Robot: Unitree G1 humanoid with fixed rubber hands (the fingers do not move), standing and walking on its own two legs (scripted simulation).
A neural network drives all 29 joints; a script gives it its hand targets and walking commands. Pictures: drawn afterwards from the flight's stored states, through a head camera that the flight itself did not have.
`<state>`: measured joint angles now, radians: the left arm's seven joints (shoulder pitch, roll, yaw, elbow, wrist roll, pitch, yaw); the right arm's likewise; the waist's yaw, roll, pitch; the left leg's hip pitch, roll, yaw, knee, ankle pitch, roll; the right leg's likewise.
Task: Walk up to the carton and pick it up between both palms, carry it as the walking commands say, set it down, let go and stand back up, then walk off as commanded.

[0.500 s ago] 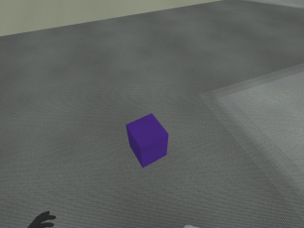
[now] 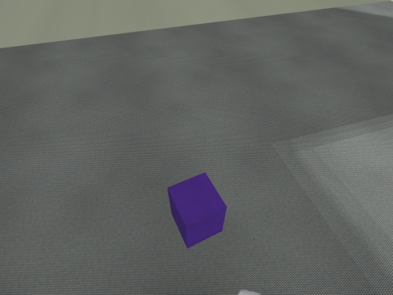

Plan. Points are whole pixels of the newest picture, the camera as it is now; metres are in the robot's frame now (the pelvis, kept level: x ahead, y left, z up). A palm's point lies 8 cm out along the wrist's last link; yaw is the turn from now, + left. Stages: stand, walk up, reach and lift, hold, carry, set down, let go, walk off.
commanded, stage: walk up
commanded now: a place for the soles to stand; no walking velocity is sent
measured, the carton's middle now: (196, 210) +0.62 +0.02 -0.63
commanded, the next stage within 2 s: none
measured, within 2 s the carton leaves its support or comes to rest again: neither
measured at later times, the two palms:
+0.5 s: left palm out of the picture +0.16 +0.30 -0.09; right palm (365, 280) +0.19 -0.34 -0.10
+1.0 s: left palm (52, 282) +0.19 +0.32 -0.08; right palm (357, 264) +0.21 -0.32 -0.08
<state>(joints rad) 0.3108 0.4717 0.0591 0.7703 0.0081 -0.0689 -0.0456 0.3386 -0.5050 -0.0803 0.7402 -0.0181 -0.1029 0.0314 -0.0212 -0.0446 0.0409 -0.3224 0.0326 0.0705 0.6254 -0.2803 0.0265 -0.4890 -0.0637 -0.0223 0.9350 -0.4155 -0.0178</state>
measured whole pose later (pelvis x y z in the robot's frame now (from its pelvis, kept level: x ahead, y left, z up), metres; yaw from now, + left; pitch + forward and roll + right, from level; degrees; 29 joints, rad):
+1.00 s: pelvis +0.09 -0.01 +0.02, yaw +2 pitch -2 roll +0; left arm 0.05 0.42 0.01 1.10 0.02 -0.03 -0.01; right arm 0.04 -0.41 -0.02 1.11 0.00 -0.02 0.01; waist 0.01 0.00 0.04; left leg -0.14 0.03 0.02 0.37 -0.20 -0.01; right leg -0.19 -0.04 -0.04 0.39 -0.20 0.02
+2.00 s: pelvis +0.22 -0.17 -0.01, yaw +23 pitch -1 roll +1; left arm 0.23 0.49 0.05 0.78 0.00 -0.05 0.02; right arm 0.11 -0.47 -0.06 0.79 -0.01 -0.02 0.01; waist 0.04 0.00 0.12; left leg -0.35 -0.01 -0.01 0.67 -0.29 0.02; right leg -0.29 -0.10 -0.11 0.76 -0.42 0.01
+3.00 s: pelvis +0.22 -0.16 +0.02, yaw +27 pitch -2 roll -1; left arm 0.06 0.41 0.03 1.07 0.01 -0.01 -0.01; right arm 0.05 -0.41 -0.01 1.07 -0.01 -0.01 0.00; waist 0.01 0.00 0.06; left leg -0.23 -0.01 -0.07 0.44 -0.18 0.00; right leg -0.09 -0.06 -0.13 0.38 -0.25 0.03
